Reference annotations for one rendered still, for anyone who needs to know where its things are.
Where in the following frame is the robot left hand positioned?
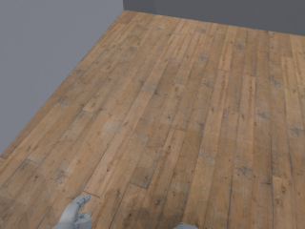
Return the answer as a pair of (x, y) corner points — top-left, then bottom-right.
(58, 195), (92, 229)

